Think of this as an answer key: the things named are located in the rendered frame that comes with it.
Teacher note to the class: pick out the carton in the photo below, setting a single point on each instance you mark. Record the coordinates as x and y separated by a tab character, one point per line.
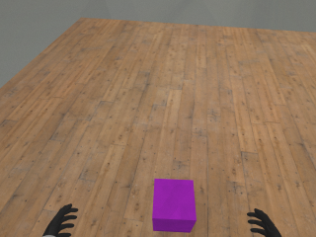
174	205

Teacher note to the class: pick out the robot right hand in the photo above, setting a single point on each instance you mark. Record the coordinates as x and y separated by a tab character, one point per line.
269	228

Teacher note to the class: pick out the robot left hand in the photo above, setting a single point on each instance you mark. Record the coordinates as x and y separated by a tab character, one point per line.
55	225

